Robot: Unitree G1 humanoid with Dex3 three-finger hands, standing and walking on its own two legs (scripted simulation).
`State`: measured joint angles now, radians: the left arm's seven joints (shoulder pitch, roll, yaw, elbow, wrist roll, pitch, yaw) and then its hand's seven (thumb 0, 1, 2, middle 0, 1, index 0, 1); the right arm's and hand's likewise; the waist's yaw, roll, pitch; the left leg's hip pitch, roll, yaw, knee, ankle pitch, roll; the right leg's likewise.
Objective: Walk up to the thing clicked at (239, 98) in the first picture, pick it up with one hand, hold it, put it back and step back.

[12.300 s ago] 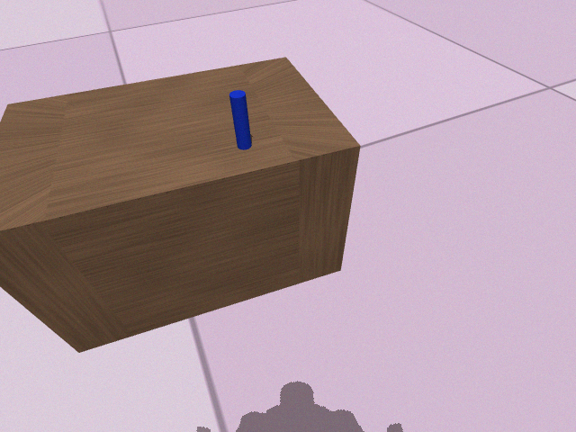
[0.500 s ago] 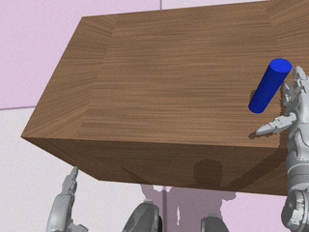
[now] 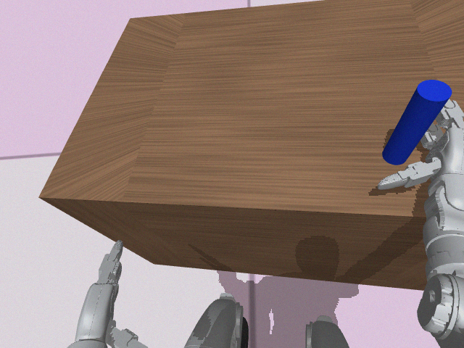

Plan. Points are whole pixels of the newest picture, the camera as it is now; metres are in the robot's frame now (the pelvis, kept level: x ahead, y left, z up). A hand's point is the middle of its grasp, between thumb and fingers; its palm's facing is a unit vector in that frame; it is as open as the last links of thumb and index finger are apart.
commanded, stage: close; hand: right
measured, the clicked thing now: (411, 128) +0.49 -0.22 +0.05
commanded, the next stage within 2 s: settle in 0.62 s
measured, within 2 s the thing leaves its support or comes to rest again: leaves its support in 0.72 s
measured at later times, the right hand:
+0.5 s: hand (406, 141) +0.48 -0.22 +0.02, palm faces +0.18 +0.98 +0.04, open 10.7 cm
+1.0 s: hand (410, 134) +0.48 -0.21 +0.05, palm faces +0.15 +0.99 +0.02, open 6.2 cm
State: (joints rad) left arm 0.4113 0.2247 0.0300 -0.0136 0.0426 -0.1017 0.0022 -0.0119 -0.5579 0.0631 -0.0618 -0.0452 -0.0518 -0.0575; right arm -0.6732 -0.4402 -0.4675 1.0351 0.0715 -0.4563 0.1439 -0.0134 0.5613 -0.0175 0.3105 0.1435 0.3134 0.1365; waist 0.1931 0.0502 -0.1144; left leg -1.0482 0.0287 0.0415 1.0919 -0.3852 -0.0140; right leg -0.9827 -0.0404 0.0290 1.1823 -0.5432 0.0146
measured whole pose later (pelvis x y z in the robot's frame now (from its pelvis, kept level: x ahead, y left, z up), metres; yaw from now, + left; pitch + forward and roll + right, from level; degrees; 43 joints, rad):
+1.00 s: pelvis +0.01 +0.00 +0.01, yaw +0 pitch +20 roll +2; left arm 0.43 0.23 0.03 0.01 0.04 -0.07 -0.01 -0.01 -0.54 0.05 -0.07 -0.06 -0.07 -0.06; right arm -0.69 -0.44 -0.48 1.04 0.06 -0.42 0.14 -0.01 -0.03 -1.07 0.96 1.17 0.99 1.17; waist 0.20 0.04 -0.14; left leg -1.02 0.03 0.04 1.05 -0.38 -0.02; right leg -0.96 -0.04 0.03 1.15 -0.54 0.01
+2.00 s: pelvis +0.03 +0.00 +0.04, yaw +0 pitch +16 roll +1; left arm 0.39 0.24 0.05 0.19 0.00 -0.08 0.01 -0.01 -0.53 0.05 -0.07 -0.05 -0.06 -0.06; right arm -0.70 -0.40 -0.41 0.98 0.10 -0.29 0.13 -0.01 -0.05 -1.09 0.91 1.25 0.94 1.25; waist 0.14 0.01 -0.12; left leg -0.81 0.03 0.02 0.88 -0.34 -0.02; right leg -0.73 -0.03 0.01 0.94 -0.48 0.01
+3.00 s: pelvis +0.02 +0.01 +0.08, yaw -1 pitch +0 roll -1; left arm 0.28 0.23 0.09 0.51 -0.03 -0.10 0.08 -0.01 -0.53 0.05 -0.05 -0.05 -0.04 -0.05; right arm -0.33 -0.23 -0.22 0.26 0.20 0.10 0.03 -0.01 -0.04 -1.11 0.92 1.24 0.95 1.24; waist 0.01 -0.03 -0.05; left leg -0.37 0.04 0.03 0.61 -0.24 -0.01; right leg -0.27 -0.02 0.00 0.60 -0.34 0.02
